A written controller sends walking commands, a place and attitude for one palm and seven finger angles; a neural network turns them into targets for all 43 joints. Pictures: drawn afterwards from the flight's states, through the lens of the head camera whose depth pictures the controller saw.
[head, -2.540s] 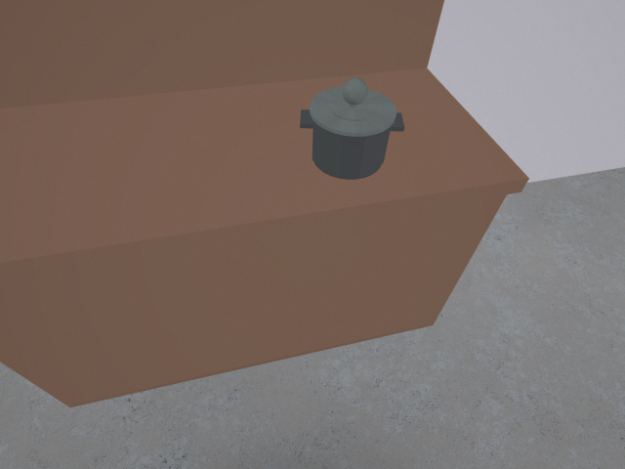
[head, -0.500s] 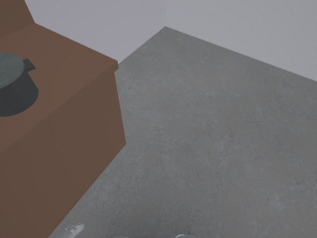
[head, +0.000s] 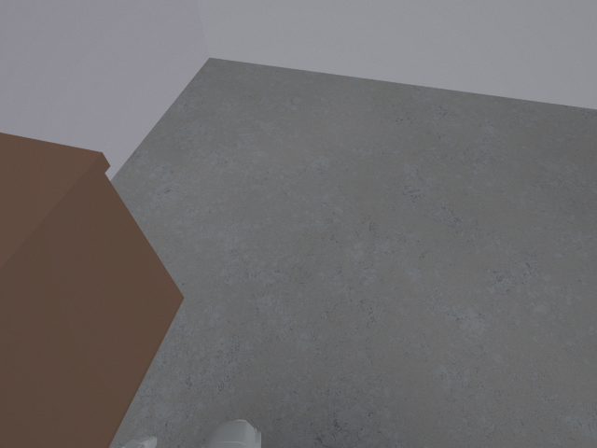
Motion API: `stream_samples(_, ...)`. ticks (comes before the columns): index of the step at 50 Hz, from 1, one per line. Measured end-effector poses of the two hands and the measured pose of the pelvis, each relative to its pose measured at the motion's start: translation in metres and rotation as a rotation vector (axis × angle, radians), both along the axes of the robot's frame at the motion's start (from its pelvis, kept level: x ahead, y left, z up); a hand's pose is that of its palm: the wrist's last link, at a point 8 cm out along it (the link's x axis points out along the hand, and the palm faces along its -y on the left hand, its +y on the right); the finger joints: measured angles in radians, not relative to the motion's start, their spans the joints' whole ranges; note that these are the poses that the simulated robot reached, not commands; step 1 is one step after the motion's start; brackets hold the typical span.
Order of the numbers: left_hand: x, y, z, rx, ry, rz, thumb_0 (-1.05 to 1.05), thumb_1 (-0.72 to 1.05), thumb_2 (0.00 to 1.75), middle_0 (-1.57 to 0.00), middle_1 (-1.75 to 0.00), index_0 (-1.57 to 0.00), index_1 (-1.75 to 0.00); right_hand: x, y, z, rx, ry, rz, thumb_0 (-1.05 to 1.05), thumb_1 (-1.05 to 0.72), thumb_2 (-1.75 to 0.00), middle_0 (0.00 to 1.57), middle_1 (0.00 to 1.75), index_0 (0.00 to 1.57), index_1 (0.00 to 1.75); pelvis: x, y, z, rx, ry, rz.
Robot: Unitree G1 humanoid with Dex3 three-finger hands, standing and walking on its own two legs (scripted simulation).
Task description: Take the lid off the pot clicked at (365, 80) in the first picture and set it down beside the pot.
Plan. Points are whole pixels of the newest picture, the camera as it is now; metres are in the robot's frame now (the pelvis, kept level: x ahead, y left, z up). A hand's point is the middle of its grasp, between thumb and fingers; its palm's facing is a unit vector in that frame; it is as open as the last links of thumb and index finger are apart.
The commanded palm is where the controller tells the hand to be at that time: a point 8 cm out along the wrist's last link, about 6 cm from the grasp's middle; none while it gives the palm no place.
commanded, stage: walk to a spot facing it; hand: left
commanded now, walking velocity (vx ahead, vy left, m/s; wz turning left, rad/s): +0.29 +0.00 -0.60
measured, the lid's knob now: out of the picture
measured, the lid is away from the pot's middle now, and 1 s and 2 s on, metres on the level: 0.00 0.00 0.00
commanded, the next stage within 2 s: turn to face it in 0.74 s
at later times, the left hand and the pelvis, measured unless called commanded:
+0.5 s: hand (228, 359) +0.27 +0.15 -0.16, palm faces -0.33 -0.93 -0.17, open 7.4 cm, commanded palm none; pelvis +0.11 -0.02 +0.00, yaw -19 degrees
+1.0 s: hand (309, 284) +0.43 +0.01 -0.18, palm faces -0.42 -0.89 -0.16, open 7.3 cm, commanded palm none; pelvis +0.27 -0.11 -0.01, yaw -28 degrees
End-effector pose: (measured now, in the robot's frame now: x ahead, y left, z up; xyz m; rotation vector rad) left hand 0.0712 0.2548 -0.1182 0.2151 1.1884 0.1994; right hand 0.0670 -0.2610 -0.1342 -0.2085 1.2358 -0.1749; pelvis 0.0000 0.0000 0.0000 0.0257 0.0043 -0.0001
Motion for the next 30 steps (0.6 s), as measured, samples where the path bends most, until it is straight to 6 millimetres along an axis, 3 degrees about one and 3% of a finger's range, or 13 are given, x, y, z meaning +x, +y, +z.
stream_samples(8, -0.006, 0.003, -0.015, -0.064, 0.087, -0.033, 0.01, 0.9, 0.9, -0.2, -0.3, -0.2, -0.3, 0.034, 0.005, 0.027, -0.039, -0.134, -0.036, 0.01, -0.91, -0.9, 0.2, 0.3, 0.2, 0.3, 0.022, 0.011, 0.003, -0.002, 0.015, -0.1)
stream_samples(11, 0.005, 0.011, -0.028, -0.083, 0.113, -0.059, 0.01, 0.9, 0.9, -0.2, -0.3, -0.2, -0.3, 0.039, 0.013, 0.027, -0.068, -0.184, -0.059, 0.0, -0.91, -0.9, 0.2, 0.3, 0.2, 0.3, 0.034, 0.019, -0.005, -0.025, 0.02, -0.136)
stream_samples(13, 0.022, 0.012, -0.029, -0.089, 0.121, -0.093, 0.01, 0.91, 0.9, -0.2, -0.3, -0.2, -0.3, 0.03, 0.018, 0.029, -0.067, -0.166, -0.082, 0.0, -0.91, -0.9, 0.2, 0.3, 0.2, 0.3, 0.042, 0.019, -0.003, -0.023, 0.014, -0.156)
stream_samples(18, 0.085, 0.002, -0.02, -0.1, 0.079, -0.184, 0.01, 0.91, 0.9, -0.19, -0.3, -0.19, -0.3, -0.006, 0.03, 0.027, -0.028, -0.043, -0.181, 0.0, -0.9, -0.9, 0.21, 0.3, 0.2, 0.3, 0.069, 0.012, 0.006, -0.026, 0.018, -0.223)
stream_samples(22, 0.149, -0.025, -0.015, -0.097, 0.049, -0.285, 0.01, 0.91, 0.9, -0.19, -0.3, -0.19, -0.3, -0.039, 0.036, 0.02, 0.012, 0.065, -0.29, 0.0, -0.9, -0.9, 0.21, 0.3, 0.2, 0.3, 0.092, 0.0, 0.007, -0.031, 0.021, -0.286)
stream_samples(25, 0.204, -0.059, -0.014, -0.096, 0.02, -0.381, 0.01, 0.91, 0.9, -0.19, -0.3, -0.19, -0.3, -0.064, 0.038, 0.014, 0.042, 0.151, -0.381, 0.0, -0.9, -0.9, 0.21, 0.3, 0.2, 0.3, 0.11, -0.015, 0.004, -0.03, 0.022, -0.332)
stream_samples(30, 0.3, -0.136, -0.019, -0.092, -0.089, -0.542, 0.01, 0.91, 0.9, -0.19, -0.3, -0.19, -0.3, -0.096, 0.03, -0.003, 0.095, 0.294, -0.521, 0.0, -0.9, -0.9, 0.21, 0.3, 0.2, 0.3, 0.145, -0.055, -0.016, -0.029, 0.01, -0.392)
